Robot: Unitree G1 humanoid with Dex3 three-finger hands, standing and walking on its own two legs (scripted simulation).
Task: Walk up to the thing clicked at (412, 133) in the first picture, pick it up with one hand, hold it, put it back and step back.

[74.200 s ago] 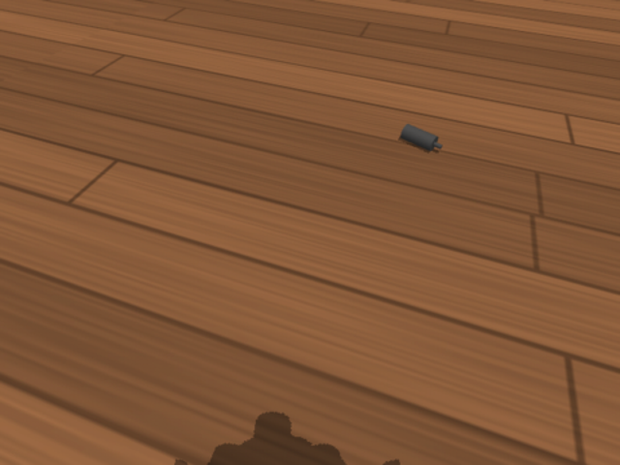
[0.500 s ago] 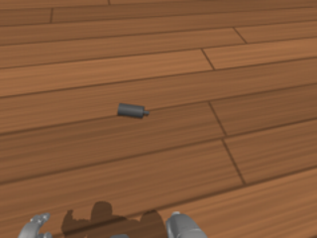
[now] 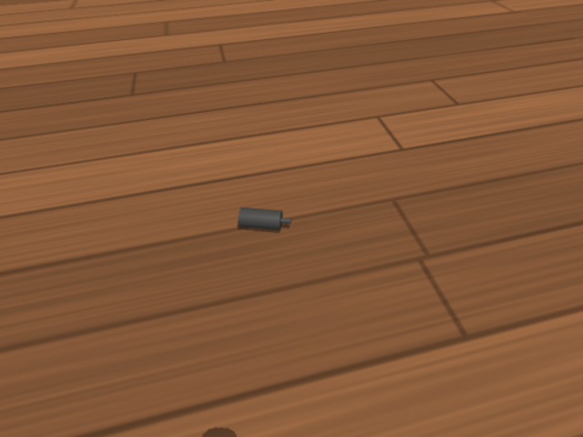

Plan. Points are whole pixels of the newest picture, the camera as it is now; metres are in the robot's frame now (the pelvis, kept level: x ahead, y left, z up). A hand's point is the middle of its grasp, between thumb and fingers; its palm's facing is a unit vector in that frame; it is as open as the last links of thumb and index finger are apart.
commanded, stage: step back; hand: left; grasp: from above
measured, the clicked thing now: (265, 219) +1.13 +0.16 -0.72
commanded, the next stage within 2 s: stand in 0.86 s
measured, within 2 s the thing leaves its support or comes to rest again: neither
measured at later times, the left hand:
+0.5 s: hand out of the picture +0.10 +0.24 -0.14, palm faces +0.02 -0.93 -0.37, open 7.4 cm
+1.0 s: hand out of the picture +0.15 +0.26 -0.14, palm faces +0.03 -0.94 -0.34, open 7.4 cm
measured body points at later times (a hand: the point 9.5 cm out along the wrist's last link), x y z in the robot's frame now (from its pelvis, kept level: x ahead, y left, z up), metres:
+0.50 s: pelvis +0.03 -0.02 +0.00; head +0.04 -0.03 +0.45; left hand +0.10 +0.29 -0.11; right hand +0.08 -0.34 -0.13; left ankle +0.01 +0.12 -0.70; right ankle +0.06 -0.13 -0.73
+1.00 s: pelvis +0.07 +0.00 +0.01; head +0.09 +0.01 +0.46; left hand +0.15 +0.31 -0.12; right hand +0.19 -0.29 -0.11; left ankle +0.07 +0.13 -0.73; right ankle +0.06 -0.13 -0.73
